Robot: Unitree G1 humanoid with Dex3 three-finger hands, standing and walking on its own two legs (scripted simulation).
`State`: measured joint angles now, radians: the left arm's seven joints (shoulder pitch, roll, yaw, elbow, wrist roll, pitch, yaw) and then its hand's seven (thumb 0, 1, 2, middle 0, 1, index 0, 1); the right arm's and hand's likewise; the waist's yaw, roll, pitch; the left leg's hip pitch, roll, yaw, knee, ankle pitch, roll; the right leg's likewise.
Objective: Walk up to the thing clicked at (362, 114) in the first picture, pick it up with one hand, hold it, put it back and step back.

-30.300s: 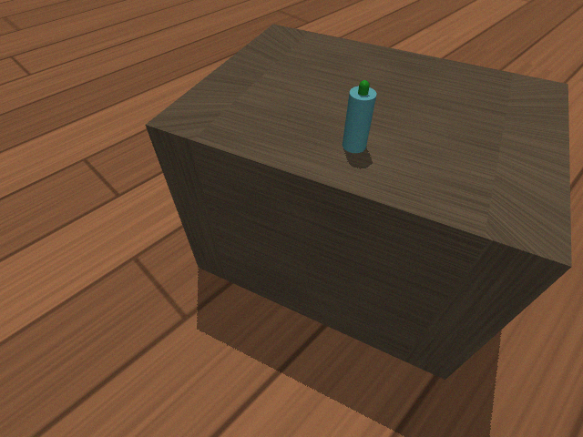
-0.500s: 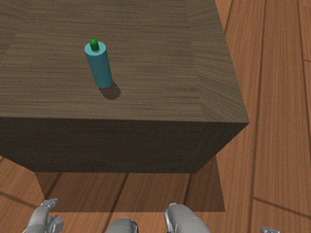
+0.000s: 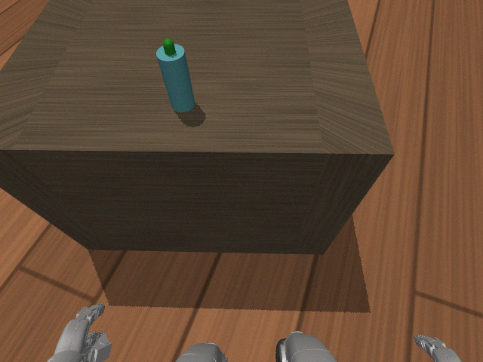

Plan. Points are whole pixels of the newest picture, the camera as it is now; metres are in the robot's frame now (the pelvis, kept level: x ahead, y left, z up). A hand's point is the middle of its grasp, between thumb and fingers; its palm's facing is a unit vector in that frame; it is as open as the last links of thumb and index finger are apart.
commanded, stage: step back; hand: left
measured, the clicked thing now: (176, 75) +0.67 +0.16 +0.03
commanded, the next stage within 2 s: none
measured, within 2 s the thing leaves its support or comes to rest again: neither
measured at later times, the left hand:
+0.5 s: hand out of the picture -0.07 +0.24 -0.15, palm faces -0.09 -0.92 -0.39, open 7.4 cm
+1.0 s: hand out of the picture -0.18 +0.23 -0.14, palm faces -0.01 -0.94 -0.34, open 7.4 cm
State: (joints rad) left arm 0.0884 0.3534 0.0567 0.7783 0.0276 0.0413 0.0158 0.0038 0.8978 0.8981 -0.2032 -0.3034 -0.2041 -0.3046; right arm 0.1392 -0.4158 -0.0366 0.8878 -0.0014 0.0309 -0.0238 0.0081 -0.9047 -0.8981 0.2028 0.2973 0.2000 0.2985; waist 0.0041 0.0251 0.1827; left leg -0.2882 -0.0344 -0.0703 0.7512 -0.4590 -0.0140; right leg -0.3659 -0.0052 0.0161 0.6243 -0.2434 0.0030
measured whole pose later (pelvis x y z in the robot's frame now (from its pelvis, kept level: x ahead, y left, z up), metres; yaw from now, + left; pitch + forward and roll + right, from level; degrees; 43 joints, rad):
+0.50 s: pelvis -0.15 -0.02 +0.00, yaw -4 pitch -3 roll -2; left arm 0.21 0.35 0.07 0.88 0.04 0.05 -0.01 0.00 0.90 0.90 -0.20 -0.30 -0.20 -0.30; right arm 0.08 -0.42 -0.06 0.83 -0.01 0.05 -0.01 0.01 -0.90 -0.90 0.20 0.30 0.20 0.30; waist 0.01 0.07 0.19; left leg -0.45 0.04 -0.06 0.70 -0.28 0.00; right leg -0.22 0.06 0.03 0.65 -0.38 -0.01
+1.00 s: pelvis -0.31 -0.02 +0.01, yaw +0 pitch -2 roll -1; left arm 0.12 0.38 0.07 0.79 0.01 0.08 0.00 0.00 0.90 0.90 -0.20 -0.30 -0.20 -0.30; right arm 0.17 -0.36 -0.03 0.87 -0.04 0.03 -0.01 0.01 -0.90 -0.90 0.21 0.30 0.20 0.30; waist 0.00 -0.03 0.15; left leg -0.30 0.02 -0.03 0.58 -0.25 0.01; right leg -0.46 0.11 0.14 1.20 -0.51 0.00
